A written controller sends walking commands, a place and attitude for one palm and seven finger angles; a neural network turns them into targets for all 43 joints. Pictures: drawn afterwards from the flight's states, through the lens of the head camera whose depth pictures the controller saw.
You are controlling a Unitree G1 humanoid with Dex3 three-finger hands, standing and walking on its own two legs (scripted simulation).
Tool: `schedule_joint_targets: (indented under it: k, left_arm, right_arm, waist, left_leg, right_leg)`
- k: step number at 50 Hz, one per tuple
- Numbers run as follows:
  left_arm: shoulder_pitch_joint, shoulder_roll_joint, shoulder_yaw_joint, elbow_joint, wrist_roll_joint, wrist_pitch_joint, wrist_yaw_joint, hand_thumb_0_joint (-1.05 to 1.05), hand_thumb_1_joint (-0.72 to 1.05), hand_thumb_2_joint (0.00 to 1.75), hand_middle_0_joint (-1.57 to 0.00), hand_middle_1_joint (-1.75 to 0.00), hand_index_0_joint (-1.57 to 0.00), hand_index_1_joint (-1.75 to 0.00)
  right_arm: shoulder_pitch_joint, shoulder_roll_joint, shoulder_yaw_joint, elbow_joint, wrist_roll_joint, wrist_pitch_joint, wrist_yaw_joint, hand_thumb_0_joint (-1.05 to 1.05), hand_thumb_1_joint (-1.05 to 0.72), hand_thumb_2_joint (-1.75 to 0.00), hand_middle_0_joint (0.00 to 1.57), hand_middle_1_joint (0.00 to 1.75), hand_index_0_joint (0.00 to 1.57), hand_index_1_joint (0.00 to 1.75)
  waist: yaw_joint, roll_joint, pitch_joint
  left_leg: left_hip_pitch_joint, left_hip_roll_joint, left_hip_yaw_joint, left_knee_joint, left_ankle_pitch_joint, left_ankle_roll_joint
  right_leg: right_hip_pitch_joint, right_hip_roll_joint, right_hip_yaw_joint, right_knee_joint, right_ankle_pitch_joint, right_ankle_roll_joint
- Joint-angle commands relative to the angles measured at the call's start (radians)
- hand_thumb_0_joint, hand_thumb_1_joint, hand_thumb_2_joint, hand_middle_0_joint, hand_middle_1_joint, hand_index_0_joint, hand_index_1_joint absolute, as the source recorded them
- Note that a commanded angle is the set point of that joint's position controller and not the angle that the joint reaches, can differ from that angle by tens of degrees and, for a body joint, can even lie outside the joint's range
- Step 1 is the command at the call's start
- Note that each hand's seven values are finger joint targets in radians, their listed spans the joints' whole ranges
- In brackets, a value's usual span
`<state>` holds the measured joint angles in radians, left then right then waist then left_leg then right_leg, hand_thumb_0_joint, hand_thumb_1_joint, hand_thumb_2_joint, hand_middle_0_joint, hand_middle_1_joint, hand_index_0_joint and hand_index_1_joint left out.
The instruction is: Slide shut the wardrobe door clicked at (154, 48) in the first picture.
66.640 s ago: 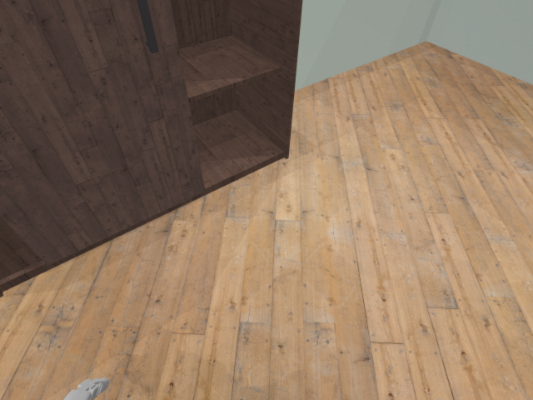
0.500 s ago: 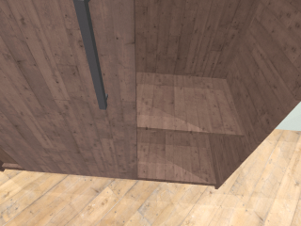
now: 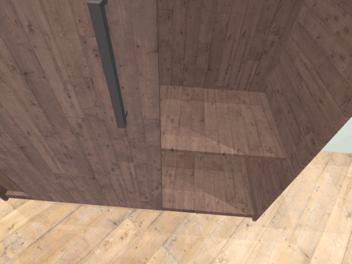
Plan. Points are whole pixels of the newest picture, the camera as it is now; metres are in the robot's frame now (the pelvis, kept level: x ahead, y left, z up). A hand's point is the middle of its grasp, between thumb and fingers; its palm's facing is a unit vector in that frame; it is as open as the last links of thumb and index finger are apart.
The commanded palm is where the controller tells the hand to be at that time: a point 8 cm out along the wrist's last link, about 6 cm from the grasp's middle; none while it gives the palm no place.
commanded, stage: look again from close up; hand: left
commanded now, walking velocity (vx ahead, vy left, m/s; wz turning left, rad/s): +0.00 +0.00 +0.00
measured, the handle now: (114, 73) +0.49 +0.19 +0.18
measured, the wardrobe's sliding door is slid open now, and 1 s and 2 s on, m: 0.53 0.53 0.53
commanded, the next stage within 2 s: raise the hand with hooked fingers in 0.22 s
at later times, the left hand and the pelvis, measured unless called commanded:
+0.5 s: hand (86, 253) +0.15 +0.20 -0.03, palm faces +0.25 -0.94 -0.22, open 7.4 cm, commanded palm +0.09 +0.22 -0.04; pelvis -0.03 -0.01 -0.01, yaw +3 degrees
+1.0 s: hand out of the picture +0.12 +0.16 +0.06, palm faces +0.00 -0.99 -0.12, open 10.1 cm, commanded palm +0.10 +0.24 +0.05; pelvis -0.08 -0.06 -0.05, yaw +6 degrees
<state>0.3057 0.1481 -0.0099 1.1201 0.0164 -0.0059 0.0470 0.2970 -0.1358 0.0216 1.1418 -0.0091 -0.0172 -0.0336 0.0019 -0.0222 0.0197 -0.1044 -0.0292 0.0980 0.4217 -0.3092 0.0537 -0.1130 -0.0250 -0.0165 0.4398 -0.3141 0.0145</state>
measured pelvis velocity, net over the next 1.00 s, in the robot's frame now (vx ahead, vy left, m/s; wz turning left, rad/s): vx -0.08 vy -0.06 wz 0.11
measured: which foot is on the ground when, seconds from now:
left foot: down 0.00-1.00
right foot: down 0.00-1.00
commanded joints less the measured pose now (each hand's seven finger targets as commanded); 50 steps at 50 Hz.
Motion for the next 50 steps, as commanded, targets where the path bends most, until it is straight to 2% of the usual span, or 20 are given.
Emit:
schedule_joint_targets:
  k: [1, 15, 16, 17, 18, 19, 20, 21, 23, 24, 27, 28, 31, 33, 34, 37, 39, 42, 45, 50]
  left_arm:
    - [0.080, 0.094, 0.013, -0.020, -0.002, -0.013, 0.005, 0.00, 0.90, 0.90, -0.20, -0.30, -0.20, -0.30]
    - [0.100, 0.083, 0.010, -0.011, -0.001, -0.016, 0.005, 0.00, 0.90, 0.90, -0.20, -0.30, -0.20, -0.30]
    - [0.115, 0.104, 0.003, 0.002, 0.014, -0.042, 0.038, 0.00, 0.90, 0.90, -0.20, -0.30, -0.20, -0.30]
    - [-0.580, 0.309, 0.095, -1.541, -0.184, -0.221, 0.023, 0.00, 0.88, 0.89, -0.20, -0.32, -0.20, -0.32]
    - [-0.511, 0.372, 0.141, -1.558, -0.139, -0.188, 0.061, 0.00, 0.85, 0.88, -0.20, -0.33, -0.20, -0.33]
    - [-0.207, 0.207, 0.068, -1.303, -0.108, -0.119, 0.089, 0.00, 0.83, 0.87, -0.21, -0.34, -0.21, -0.34]
    - [0.108, -0.002, -0.034, -1.028, -0.134, -0.006, 0.086, 0.00, 0.81, 0.86, -0.21, -0.36, -0.21, -0.36]
    - [0.012, -0.007, -0.058, -1.279, -0.181, -0.011, 0.066, 0.00, 0.78, 0.85, -0.21, -0.37, -0.21, -0.37]
    - [0.015, 0.048, -0.014, -1.351, -0.160, -0.076, 0.022, 0.00, 0.74, 0.83, -0.21, -0.40, -0.21, -0.40]
    - [0.025, 0.060, 0.019, -1.295, -0.159, -0.110, 0.006, 0.00, 0.71, 0.82, -0.21, -0.42, -0.21, -0.42]
    - [0.313, -0.032, 0.063, -0.955, -0.202, -0.240, -0.143, 0.00, 0.64, 0.79, -0.22, -0.47, -0.22, -0.47]
    - [0.399, 0.025, 0.141, -0.895, -0.227, -0.292, -0.216, 0.00, 0.62, 0.78, -0.22, -0.48, -0.22, -0.48]
    - [0.315, 0.199, 0.311, -0.923, -0.300, -0.408, -0.416, 0.00, 0.55, 0.75, -0.22, -0.53, -0.22, -0.53]
    - [0.207, 0.317, 0.393, -1.067, -0.289, -0.383, -0.428, 0.00, 0.50, 0.73, -0.23, -0.55, -0.23, -0.55]
    - [0.147, 0.303, 0.369, -1.197, -0.298, -0.376, -0.417, 0.00, 0.48, 0.72, -0.23, -0.57, -0.23, -0.57]
    - [-0.019, 0.296, 0.398, -1.420, -0.326, -0.433, -0.339, 0.00, 0.41, 0.69, -0.24, -0.62, -0.24, -0.62]
    - [-0.202, 0.282, 0.350, -1.541, -0.336, -0.506, -0.306, 0.00, 0.36, 0.67, -0.24, -0.64, -0.24, -0.64]
    - [-0.253, 0.232, 0.224, -1.492, -0.335, -0.586, -0.348, 0.00, 0.29, 0.64, -0.24, -0.69, -0.24, -0.69]
    - [-0.287, 0.249, 0.146, -1.341, -0.342, -0.526, -0.452, 0.00, 0.22, 0.61, -0.25, -0.74, -0.25, -0.74]
    - [-0.281, 0.470, 0.368, -1.098, -0.342, -0.245, -0.519, 0.00, 0.11, 0.56, -0.26, -0.81, -0.26, -0.81]
  right_arm:
    - [0.070, -0.106, -0.014, -0.017, 0.004, -0.015, -0.012, 0.00, -0.90, -0.90, 0.20, 0.30, 0.20, 0.30]
    - [0.074, -0.097, -0.012, -0.016, 0.005, -0.015, -0.009, 0.00, -0.90, -0.90, 0.20, 0.30, 0.20, 0.30]
    - [0.001, -0.143, -0.019, -0.094, 0.009, -0.025, 0.003, 0.00, -0.90, -0.90, 0.20, 0.30, 0.20, 0.30]
    - [0.052, -0.311, -0.060, -0.438, 0.050, -0.159, -0.034, 0.00, -0.90, -0.90, 0.20, 0.30, 0.20, 0.30]
    - [-0.079, -0.216, -0.008, -0.386, 0.065, -0.249, -0.058, 0.00, -0.90, -0.90, 0.20, 0.30, 0.20, 0.30]
    - [-0.018, -0.213, -0.045, -0.348, 0.035, -0.298, -0.054, 0.00, -0.90, -0.90, 0.20, 0.30, 0.20, 0.30]
    - [-0.015, -0.154, -0.043, -0.319, 0.063, -0.305, -0.045, 0.00, -0.90, -0.90, 0.20, 0.30, 0.20, 0.30]
    - [-0.011, -0.189, -0.057, -0.406, 0.073, -0.315, -0.042, 0.00, -0.90, -0.90, 0.20, 0.30, 0.20, 0.30]
    - [-0.045, -0.238, -0.075, -0.475, 0.049, -0.351, -0.046, 0.00, -0.90, -0.90, 0.20, 0.30, 0.20, 0.30]
    - [-0.027, -0.243, -0.078, -0.489, 0.030, -0.351, -0.041, 0.00, -0.90, -0.90, 0.20, 0.30, 0.20, 0.30]
    - [-0.087, -0.237, -0.103, -0.539, 0.023, -0.325, -0.017, 0.00, -0.90, -0.90, 0.20, 0.30, 0.20, 0.30]
    - [-0.110, -0.236, -0.114, -0.565, 0.037, -0.317, -0.002, 0.00, -0.90, -0.90, 0.20, 0.30, 0.20, 0.30]
    - [-0.174, -0.264, -0.118, -0.688, 0.038, -0.301, 0.013, 0.00, -0.90, -0.90, 0.20, 0.30, 0.20, 0.30]
    - [-0.195, -0.252, -0.111, -0.745, 0.041, -0.269, 0.011, 0.00, -0.90, -0.90, 0.20, 0.30, 0.20, 0.30]
    - [-0.210, -0.237, -0.103, -0.794, 0.044, -0.255, 0.007, 0.00, -0.90, -0.90, 0.20, 0.30, 0.20, 0.30]
    - [-0.154, -0.200, -0.095, -0.819, 0.042, -0.243, -0.014, 0.00, -0.90, -0.90, 0.20, 0.30, 0.20, 0.30]
    - [-0.119, -0.199, -0.083, -0.792, 0.035, -0.254, -0.024, 0.00, -0.90, -0.90, 0.20, 0.30, 0.20, 0.30]
    - [-0.097, -0.219, -0.061, -0.725, 0.044, -0.303, -0.048, 0.00, -0.90, -0.90, 0.20, 0.30, 0.20, 0.30]
    - [-0.110, -0.255, -0.043, -0.683, 0.065, -0.333, -0.071, 0.00, -0.90, -0.90, 0.20, 0.30, 0.20, 0.30]
    - [-0.146, -0.270, -0.042, -0.681, 0.075, -0.312, -0.084, 0.00, -0.90, -0.90, 0.20, 0.30, 0.20, 0.30]
  waist:
    - [-0.001, 0.025, 0.040]
    - [0.001, 0.015, 0.055]
    - [0.010, 0.033, 0.118]
    - [-0.111, 0.206, -0.385]
    - [-0.073, 0.308, -0.301]
    - [-0.040, 0.338, -0.350]
    - [-0.046, 0.171, -0.185]
    - [-0.036, 0.169, -0.164]
    - [-0.052, 0.104, -0.178]
    - [-0.063, -0.028, -0.158]
    - [0.006, -0.371, -0.012]
    - [0.054, -0.346, 0.000]
    - [0.069, -0.126, -0.097]
    - [0.103, 0.068, -0.141]
    - [0.097, 0.104, -0.183]
    - [0.052, 0.151, -0.294]
    - [-0.014, 0.166, -0.274]
    - [-0.084, 0.145, -0.178]
    - [-0.106, 0.087, -0.100]
    - [-0.020, 0.000, -0.118]
  left_leg:
    - [-0.011, 0.145, -0.109, -0.074, 0.355, 0.002]
    - [-0.030, 0.143, -0.114, -0.090, 0.283, 0.000]
    - [-0.120, 0.155, -0.104, 0.111, 0.608, -0.038]
    - [0.192, 0.076, -0.144, 0.022, 0.740, -0.059]
    - [0.221, 0.115, -0.101, -0.025, 0.753, -0.061]
    - [0.185, 0.121, -0.118, -0.028, 0.757, -0.082]
    - [0.082, 0.121, -0.144, -0.033, 0.693, -0.077]
    - [0.039, 0.116, -0.166, -0.001, 0.628, -0.074]
    - [-0.021, 0.076, -0.146, 0.082, 0.458, -0.076]
    - [-0.086, 0.060, -0.154, 0.124, 0.401, -0.066]
    - [-0.345, 0.046, -0.128, 0.208, 0.218, -0.059]
    - [-0.403, 0.028, -0.113, 0.221, 0.190, -0.065]
    - [-0.458, -0.010, -0.058, 0.297, 0.111, -0.070]
    - [-0.481, -0.028, -0.037, 0.308, 0.066, -0.059]
    - [-0.467, -0.025, -0.032, 0.303, 0.044, -0.052]
    - [-0.408, -0.002, -0.050, 0.333, 0.030, -0.036]
    - [-0.394, 0.016, -0.086, 0.363, -0.010, -0.025]
    - [-0.395, 0.030, -0.108, 0.391, -0.082, -0.019]
    - [-0.411, 0.037, -0.131, 0.383, -0.121, -0.013]
    - [-0.481, 0.042, -0.136, 0.351, -0.078, -0.017]
  right_leg:
    - [-0.043, -0.082, 0.052, -0.043, 0.320, -0.047]
    - [-0.052, -0.084, 0.062, -0.069, 0.281, -0.047]
    - [-0.131, -0.115, 0.087, -0.027, 0.587, -0.020]
    - [-0.060, -0.004, -0.008, 0.071, 0.501, -0.032]
    - [-0.170, 0.023, -0.009, 0.153, 0.196, -0.040]
    - [-0.213, 0.026, -0.038, 0.181, 0.033, -0.049]
    - [-0.273, 0.011, -0.053, 0.183, 0.020, -0.037]
    - [-0.236, 0.003, -0.060, 0.153, 0.069, -0.028]
    - [-0.223, 0.019, -0.063, 0.077, 0.148, -0.035]
    - [-0.250, 0.024, -0.076, 0.075, 0.185, -0.036]
    - [-0.380, 0.038, -0.109, 0.163, 0.141, -0.029]
    - [-0.364, 0.031, -0.089, 0.179, 0.148, -0.045]
    - [-0.320, -0.005, -0.015, 0.238, 0.140, -0.062]
    - [-0.307, -0.005, 0.025, 0.246, 0.055, -0.062]
    - [-0.301, 0.001, 0.030, 0.248, 0.009, -0.060]
    - [-0.319, 0.014, 0.054, 0.233, -0.060, -0.047]
    - [-0.379, 0.022, 0.082, 0.212, -0.130, -0.043]
    - [-0.452, 0.020, 0.100, 0.168, -0.234, -0.037]
    - [-0.450, 0.015, 0.118, 0.114, -0.285, -0.025]
    - [-0.317, -0.046, 0.193, 0.043, -0.333, -0.007]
